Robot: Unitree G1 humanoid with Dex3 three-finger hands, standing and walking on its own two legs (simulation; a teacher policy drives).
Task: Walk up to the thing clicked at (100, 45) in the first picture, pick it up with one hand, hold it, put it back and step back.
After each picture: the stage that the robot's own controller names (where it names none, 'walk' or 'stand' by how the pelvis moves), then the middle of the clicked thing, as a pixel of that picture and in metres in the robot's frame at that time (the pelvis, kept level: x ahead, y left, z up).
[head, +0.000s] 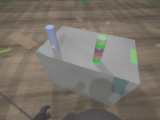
stand; (98, 50) +0.54 -0.04 +0.06
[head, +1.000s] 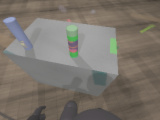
walk; (73, 43) +0.50 +0.18 +0.09
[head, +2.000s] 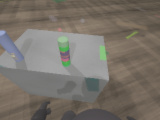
stand; (64, 53) +0.46 +0.22 +0.07
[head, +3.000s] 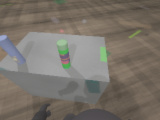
stand; (64, 55) +0.45 +0.21 +0.06
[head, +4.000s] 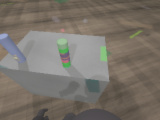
stand; (64, 54) +0.45 +0.22 +0.06
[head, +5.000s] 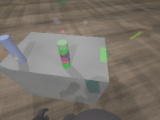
stand; (64, 55) +0.45 +0.22 +0.06
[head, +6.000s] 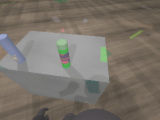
stand; (64, 55) +0.45 +0.22 +0.06
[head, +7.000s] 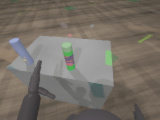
rise first; (69, 58) +0.44 +0.21 +0.07
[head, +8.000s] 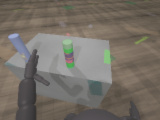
go down; (69, 55) +0.47 +0.20 +0.07
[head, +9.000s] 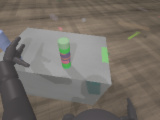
go down; (65, 55) +0.44 +0.20 +0.08
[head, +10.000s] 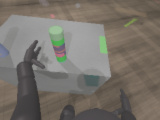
close in; (59, 47) +0.45 +0.20 +0.11
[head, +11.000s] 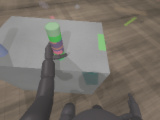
close; (57, 44) +0.46 +0.21 +0.13
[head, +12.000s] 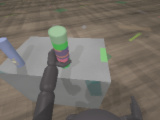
lift; (62, 51) +0.34 +0.16 +0.25
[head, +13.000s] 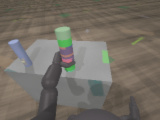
lift; (66, 52) +0.34 +0.15 +0.24
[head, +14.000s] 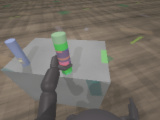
hold; (63, 55) +0.34 +0.18 +0.21
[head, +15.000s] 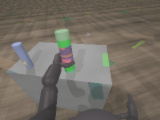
hold; (66, 53) +0.34 +0.16 +0.24
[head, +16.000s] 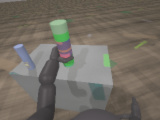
crouch; (64, 46) +0.33 +0.16 +0.30
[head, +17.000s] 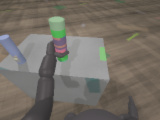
crouch; (60, 42) +0.40 +0.19 +0.24
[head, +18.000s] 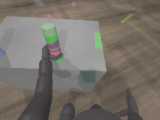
lower; (53, 45) +0.46 +0.22 +0.11
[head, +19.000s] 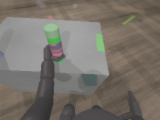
lower; (56, 46) +0.44 +0.21 +0.13
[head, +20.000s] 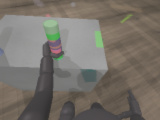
lower; (55, 43) +0.47 +0.21 +0.13
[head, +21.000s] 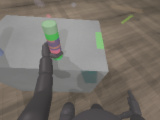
lower; (54, 43) +0.46 +0.21 +0.13
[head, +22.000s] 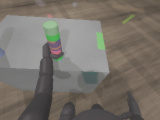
loosen; (55, 44) +0.46 +0.21 +0.13
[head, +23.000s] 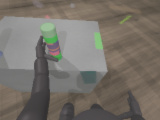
withdraw; (53, 45) +0.46 +0.22 +0.13
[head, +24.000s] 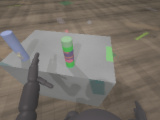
sink last; (68, 54) +0.44 +0.20 +0.10
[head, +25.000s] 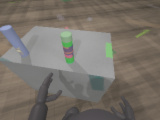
stand; (68, 49) +0.46 +0.21 +0.11
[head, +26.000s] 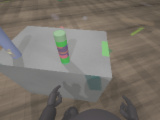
stand; (62, 49) +0.45 +0.22 +0.13
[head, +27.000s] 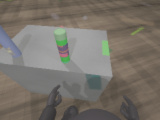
stand; (63, 48) +0.46 +0.22 +0.13
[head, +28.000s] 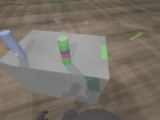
stand; (65, 52) +0.47 +0.22 +0.09
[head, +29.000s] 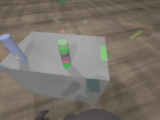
stand; (65, 55) +0.45 +0.22 +0.06
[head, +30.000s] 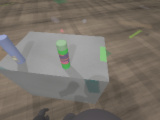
stand; (64, 56) +0.44 +0.22 +0.06
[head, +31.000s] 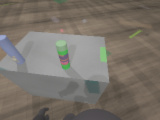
walk; (63, 56) +0.44 +0.22 +0.06
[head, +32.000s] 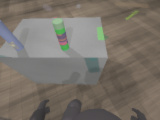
walk; (62, 36) +0.56 +0.25 +0.09
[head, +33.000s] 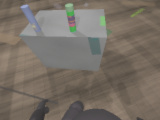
walk; (71, 19) +0.84 +0.25 +0.08
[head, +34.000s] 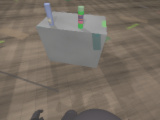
stand; (80, 18) +1.09 +0.21 +0.08
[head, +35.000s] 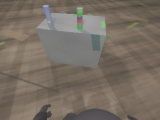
stand; (79, 19) +1.09 +0.20 +0.06
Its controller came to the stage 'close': yes
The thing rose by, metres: 0.22
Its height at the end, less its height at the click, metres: +0.00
